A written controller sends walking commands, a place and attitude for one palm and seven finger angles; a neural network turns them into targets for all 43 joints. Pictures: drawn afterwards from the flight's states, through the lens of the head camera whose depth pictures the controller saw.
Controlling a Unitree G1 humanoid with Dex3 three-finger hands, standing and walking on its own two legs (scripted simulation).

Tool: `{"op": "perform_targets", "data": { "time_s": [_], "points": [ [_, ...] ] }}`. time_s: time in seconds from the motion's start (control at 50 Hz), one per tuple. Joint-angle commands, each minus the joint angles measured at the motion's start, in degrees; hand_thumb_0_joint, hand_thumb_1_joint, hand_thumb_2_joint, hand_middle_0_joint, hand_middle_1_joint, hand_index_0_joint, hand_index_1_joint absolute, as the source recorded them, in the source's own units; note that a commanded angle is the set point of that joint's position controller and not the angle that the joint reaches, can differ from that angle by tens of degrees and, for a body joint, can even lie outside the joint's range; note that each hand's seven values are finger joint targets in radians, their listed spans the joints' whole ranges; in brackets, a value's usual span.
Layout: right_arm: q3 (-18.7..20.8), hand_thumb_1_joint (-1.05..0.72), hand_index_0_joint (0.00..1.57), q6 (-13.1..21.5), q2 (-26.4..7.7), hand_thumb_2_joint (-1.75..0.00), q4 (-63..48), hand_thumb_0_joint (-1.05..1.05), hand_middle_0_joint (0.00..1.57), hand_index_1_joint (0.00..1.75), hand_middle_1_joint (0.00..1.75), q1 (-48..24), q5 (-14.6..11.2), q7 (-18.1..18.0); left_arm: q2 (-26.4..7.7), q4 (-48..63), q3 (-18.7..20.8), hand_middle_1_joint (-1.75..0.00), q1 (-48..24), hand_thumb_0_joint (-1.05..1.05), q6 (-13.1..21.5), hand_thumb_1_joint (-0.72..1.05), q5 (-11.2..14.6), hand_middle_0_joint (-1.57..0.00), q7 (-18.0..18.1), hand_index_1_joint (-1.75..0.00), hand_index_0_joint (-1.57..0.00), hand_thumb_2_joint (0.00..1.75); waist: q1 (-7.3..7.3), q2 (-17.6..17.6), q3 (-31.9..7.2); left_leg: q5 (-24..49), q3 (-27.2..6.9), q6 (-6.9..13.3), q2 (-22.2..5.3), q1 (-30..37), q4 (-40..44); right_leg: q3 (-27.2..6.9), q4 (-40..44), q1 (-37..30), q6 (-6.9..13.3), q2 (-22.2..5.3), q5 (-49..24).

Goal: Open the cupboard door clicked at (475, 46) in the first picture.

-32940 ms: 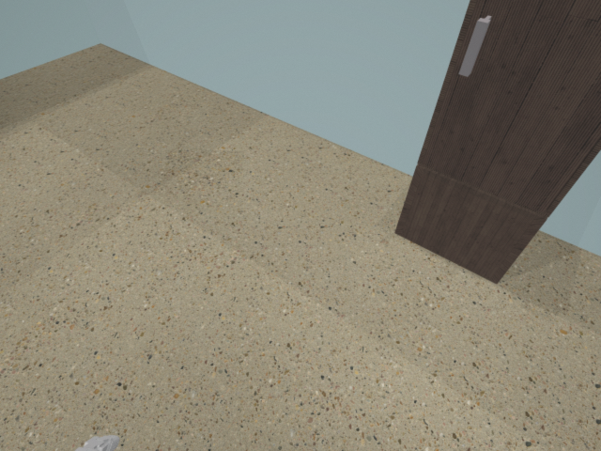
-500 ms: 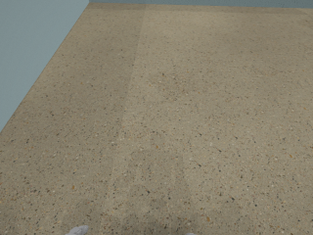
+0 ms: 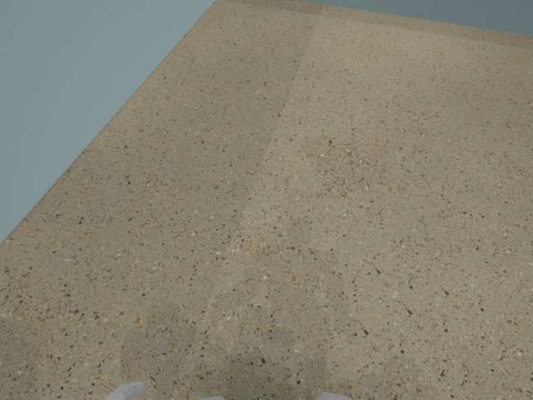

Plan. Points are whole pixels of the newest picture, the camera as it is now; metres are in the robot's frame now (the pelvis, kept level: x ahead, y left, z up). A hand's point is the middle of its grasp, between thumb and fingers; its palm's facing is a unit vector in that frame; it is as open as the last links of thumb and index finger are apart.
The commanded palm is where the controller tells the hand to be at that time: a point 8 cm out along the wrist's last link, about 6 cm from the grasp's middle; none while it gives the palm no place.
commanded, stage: turn to face it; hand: left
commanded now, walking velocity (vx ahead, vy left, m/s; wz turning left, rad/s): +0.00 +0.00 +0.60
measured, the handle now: out of the picture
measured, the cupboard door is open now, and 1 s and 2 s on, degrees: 40 40 40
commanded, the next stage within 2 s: none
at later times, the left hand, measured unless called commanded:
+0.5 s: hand out of the picture +0.04 +0.20 -0.18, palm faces +0.34 -0.91 -0.25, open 7.4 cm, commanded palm none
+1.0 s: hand out of the picture +0.00 +0.15 -0.19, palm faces +0.62 -0.76 -0.21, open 7.4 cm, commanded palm none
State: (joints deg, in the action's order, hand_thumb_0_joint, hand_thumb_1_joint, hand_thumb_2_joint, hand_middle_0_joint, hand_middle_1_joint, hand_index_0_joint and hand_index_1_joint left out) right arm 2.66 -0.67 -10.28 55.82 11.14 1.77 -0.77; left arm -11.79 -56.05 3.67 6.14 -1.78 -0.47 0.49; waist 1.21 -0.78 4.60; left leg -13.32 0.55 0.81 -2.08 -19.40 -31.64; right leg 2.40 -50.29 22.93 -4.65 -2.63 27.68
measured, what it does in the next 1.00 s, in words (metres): steps on the spot, turning left: right foot, then left foot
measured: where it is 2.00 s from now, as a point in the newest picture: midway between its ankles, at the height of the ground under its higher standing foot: outside the picture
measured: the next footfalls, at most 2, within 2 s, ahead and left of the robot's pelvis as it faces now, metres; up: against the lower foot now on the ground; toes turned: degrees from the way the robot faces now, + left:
right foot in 0.08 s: +0.07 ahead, -0.17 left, +0.00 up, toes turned +0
left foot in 0.36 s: +0.06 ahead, +0.10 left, +0.00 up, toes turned +21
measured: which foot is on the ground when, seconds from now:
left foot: down 0.00-0.08, up 0.10-0.34, down 0.36-0.66, up 0.68-0.94, down 0.96-1.00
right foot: up 0.00-0.06, down 0.08-0.36, up 0.38-0.64, down 0.66-0.96, up 0.98-1.00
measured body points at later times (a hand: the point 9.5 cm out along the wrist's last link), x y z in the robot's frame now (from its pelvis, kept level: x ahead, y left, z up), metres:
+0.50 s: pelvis +0.05 -0.03 -0.01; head +0.11 +0.01 +0.44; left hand +0.02 +0.25 -0.16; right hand +0.24 -0.24 -0.13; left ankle +0.02 +0.08 -0.74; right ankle +0.06 -0.18 -0.67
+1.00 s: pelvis +0.07 -0.05 -0.02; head +0.11 +0.01 +0.43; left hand -0.03 +0.19 -0.17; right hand +0.33 -0.18 -0.14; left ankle +0.01 +0.04 -0.74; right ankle +0.14 -0.18 -0.71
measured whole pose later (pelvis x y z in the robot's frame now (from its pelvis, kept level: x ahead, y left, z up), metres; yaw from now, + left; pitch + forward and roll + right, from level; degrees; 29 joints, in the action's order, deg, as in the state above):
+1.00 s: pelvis +0.07 -0.05 -0.02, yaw +39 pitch +1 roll +0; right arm 3.9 -2.3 -13.0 50.6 6.4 0.9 1.6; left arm -13.0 -51.9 3.0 11.4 -2.1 -0.9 0.5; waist 0.3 3.3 7.1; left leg -16.3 4.2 1.2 -0.8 -19.2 -37.1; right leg 7.4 -49.0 20.7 -4.6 -9.2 28.4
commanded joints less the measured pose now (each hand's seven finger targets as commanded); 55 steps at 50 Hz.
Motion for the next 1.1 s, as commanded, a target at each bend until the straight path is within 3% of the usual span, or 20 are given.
{"op": "perform_targets", "data": {
  "time_s": [0.0,0.02,0.06,0.12,0.2,0.26,0.3,0.32,0.34,0.36,0.44,0.58,0.6,0.64,0.74,0.88,0.9,0.92,0.94,1.08],
  "points": [
    [3.9,-0.9,0.2,-0.85,-13.26,-0.9,-4.69,0.0,0.2,0.3,0.3,-1.53,-0.21,-0.2,-4.43,3.6,1.53,-0.3,6.54,0.0,1.08,0.9,-0.13,-0.2,0.19,-0.3,-0.2,0.9,-2.21,-7.63,-7.31,8.77,-13.01,4.54,-9.51,-1.41,8.03,2.41,17.12,-12.26,0.54,1.79,-10.06],
    [3.86,-0.9,0.2,-1.07,-11.84,-0.9,-5.55,0.0,0.2,0.3,0.3,-2.8,-0.62,0.12,-6.56,3.58,2.04,-0.3,8.58,0.0,1.53,0.9,-0.41,-0.2,0.5,-0.3,-0.2,0.9,-3.46,-2.4,-6.83,1.27,-11.16,1.89,-5.97,-6.57,4.4,-0.17,26.27,-17.87,1.2,-1.03,-12.61],
    [3.29,-0.9,0.2,-1.29,-7.35,-0.9,-8.38,0.0,0.2,0.3,0.3,-4.67,-0.88,1.21,-15.26,5.06,3.46,-0.3,9.42,0.0,1.86,0.9,-1.33,-0.2,1.04,-0.3,-0.2,0.9,-5.14,19.1,-5.0,-21.51,1.12,-3.5,3.36,-15.56,-21.3,-22.68,39.68,-15.92,11.86,-25.5,-6.73],
    [3.45,-0.9,0.2,-2.21,-7.55,-0.9,-7.09,0.0,0.2,0.3,0.3,-4.31,-0.59,1.9,-10.54,7.19,1.91,-0.3,3.0,0.0,2.26,0.9,-1.04,-0.2,1.21,-0.3,-0.2,0.9,-1.11,16.87,-2.66,-15.79,-0.12,-4.03,-1.41,-14.85,-37.07,-10.76,34.14,-9.93,11.35,-19.22,-19.2],
    [1.89,-0.9,0.2,-1.63,-5.05,-0.9,-8.04,0.0,0.2,0.3,0.3,-7.01,-1.21,2.48,-11.22,6.16,2.12,-0.3,6.72,0.0,2.75,0.9,-1.31,-0.2,1.13,-0.3,-0.2,0.9,-2.81,12.88,-5.23,-15.41,5.13,-4.78,-0.27,-9.52,-17.74,-0.45,25.73,-18.7,10.0,-17.21,-47.48],
    [1.68,-0.9,0.2,-1.22,-5.81,-0.9,-8.16,0.0,0.2,0.3,0.3,-5.32,-1.29,2.53,-13.26,5.47,2.56,-0.3,8.24,0.0,2.77,0.9,-1.03,-0.2,0.91,-0.3,-0.2,0.9,-2.1,11.46,-8.16,-7.85,7.8,-4.0,1.76,-2.6,-4.48,2.08,19.95,-20.6,8.06,-17.27,-50.4],
    [2.63,-0.9,0.2,-0.68,-9.67,-0.9,-7.08,0.0,0.2,0.3,0.3,0.58,-0.84,2.34,-13.02,6.6,2.58,-0.3,6.53,0.0,2.55,0.9,-0.24,-0.2,0.46,-0.3,-0.2,0.9,1.6,5.58,-11.95,7.87,5.76,-1.91,-0.21,12.35,5.81,6.33,9.37,-12.06,3.5,-15.38,-44.03],
    [4.23,-0.9,0.2,-0.13,-16.08,-0.9,-6.96,0.0,0.2,0.3,0.3,4.67,-0.27,1.98,-9.5,8.82,2.04,-0.3,6.68,0.0,2.21,0.9,0.17,-0.2,0.11,-0.3,-0.2,0.9,3.5,-10.73,-15.14,28.93,-14.12,5.33,-15.13,23.84,6.35,8.83,-3.68,3.4,-0.91,-7.95,-15.61],
    [4.9,-0.9,0.2,-0.55,-19.41,-0.9,-6.13,0.0,0.2,0.3,0.3,8.8,-0.6,1.6,-7.5,11.03,0.62,-0.3,2.78,0.0,1.8,0.9,-0.18,-0.2,0.4,-0.3,-0.2,0.9,5.36,-15.33,-14.68,45.55,-21.86,12.24,-23.4,24.71,7.15,3.86,-13.92,10.3,-1.48,-4.31,10.61],
    [4.92,-0.9,0.2,-0.37,-19.3,-0.9,-5.19,0.0,0.2,0.3,0.3,9.76,-0.48,0.81,-7.98,11.28,0.82,-0.3,-0.51,0.0,0.97,0.9,-0.59,-0.2,0.85,-0.3,-0.2,0.9,5.94,-9.32,-13.91,42.36,-21.51,12.85,-22.5,22.96,6.78,-0.46,-18.31,12.96,-1.02,-4.31,9.18],
    [3.72,-0.9,0.2,-0.03,-15.46,-0.9,-7.54,0.0,0.2,0.3,0.3,-0.55,-0.42,-0.23,-7.04,8.29,1.18,-0.3,1.96,0.0,0.12,0.9,-0.2,-0.2,0.08,-0.3,-0.2,0.9,0.34,-10.14,-8.54,29.55,-11.65,7.65,-12.98,12.49,7.76,-2.03,-13.21,7.95,-1.2,-3.61,-1.29],
    [4.42,-0.9,0.2,-1.41,-15.26,-0.9,-8.48,0.0,0.2,0.3,0.3,-5.62,-0.33,0.35,-6.95,7.41,1.58,-0.3,7.58,0.0,0.69,0.9,-0.05,-0.2,0.06,-0.3,-0.2,0.9,-2.6,-8.31,-6.86,10.76,-14.19,4.97,-8.83,-1.13,6.04,1.65,15.1,-11.88,0.35,1.66,-9.43],
    [4.28,-0.9,0.2,-1.57,-13.77,-0.9,-9.12,0.0,0.2,0.3,0.3,-6.78,-0.75,0.57,-8.78,7.12,2.04,-0.3,10.22,0.0,1.21,0.9,-0.34,-0.2,0.38,-0.3,-0.2,0.9,-4.2,-3.45,-6.49,3.61,-12.31,2.45,-5.41,-5.56,1.86,-0.29,24.34,-17.02,0.97,-0.75,-12.77],
    [3.62,-0.9,0.2,-1.72,-8.86,-0.9,-11.35,0.0,0.2,0.3,0.3,-6.45,-1.2,1.52,-17.12,8.39,3.32,-0.3,10.34,0.0,1.81,0.9,-1.3,-0.2,1.17,-0.3,-0.2,0.9,-5.13,19.62,-5.39,-23.07,-1.34,-3.23,4.44,-14.11,-25.88,-24.34,38.29,-15.43,11.93,-26.14,-11.65],
    [2.82,-0.9,0.2,-2.45,-7.18,-0.9,-8.45,0.0,0.2,0.3,0.3,-5.57,-1.21,2.38,-9.87,9.73,1.56,-0.3,3.95,0.0,2.31,0.9,-1.11,-0.2,1.62,-0.3,-0.2,0.9,-1.04,15.83,-5.78,-16.02,0.48,-4.65,-0.66,-10.73,-31.14,-3.98,29.16,-14.47,10.85,-16.53,-37.36],
    [2.06,-0.9,0.2,-1.33,-6.83,-0.9,-8.17,0.0,0.2,0.3,0.3,-3.67,-1.26,2.61,-13.24,7.32,2.91,-0.3,7.3,0.0,2.28,0.9,-0.71,-0.2,0.91,-0.3,-0.2,0.9,-1.07,11.01,-8.58,-3.9,6.39,-3.52,1.81,3.6,1.1,2.84,18.74,-16.4,6.72,-16.91,-40.23],
    [2.76,-0.9,0.2,-0.94,-9.19,-0.9,-7.59,0.0,0.2,0.3,0.3,-0.56,-1.09,2.48,-12.19,7.91,2.89,-0.3,6.51,0.0,2.01,0.9,-0.22,-0.2,0.68,-0.3,-0.2,0.9,0.85,4.87,-10.12,4.8,3.49,-2.09,-0.56,11.86,6.98,5.02,12.53,-10.25,4.02,-15.68,-34.92],
    [4.26,-0.9,0.2,-0.48,-15.35,-0.9,-7.6,0.0,0.2,0.3,0.3,2.64,-0.46,2.08,-8.84,9.86,2.36,-0.3,7.04,0.0,1.55,0.9,0.18,-0.2,0.27,-0.3,-0.2,0.9,2.35,-11.57,-12.28,22.46,-15.71,4.81,-14.81,21.41,8.29,8.29,0.34,4.43,-0.63,-8.19,-10.69],
    [5.03,-0.9,0.2,-0.97,-18.64,-0.9,-6.82,0.0,0.2,0.3,0.3,6.83,-0.41,1.62,-6.82,12.19,0.86,-0.3,2.23,0.0,1.15,0.9,-0.21,-0.2,0.43,-0.3,-0.2,0.9,4.75,-15.87,-10.93,33.88,-23.06,11.66,-22.85,20.5,10.13,4.23,-9.83,10.44,-1.35,-4.78,10.68],
    [3.93,-0.9,0.2,-0.16,-14.57,-0.9,-7.19,0.0,0.2,0.3,0.3,-0.17,-0.13,-0.16,-6.22,8.99,1.4,-0.3,1.25,0.0,0.17,0.9,-0.1,-0.2,-0.04,-0.3,-0.2,0.9,0.56,-8.27,-8.41,23.49,-13.83,7.83,-11.69,11.09,9.25,-1.54,-6.18,4.83,-0.4,-2.24,-1.33]
  ]
}}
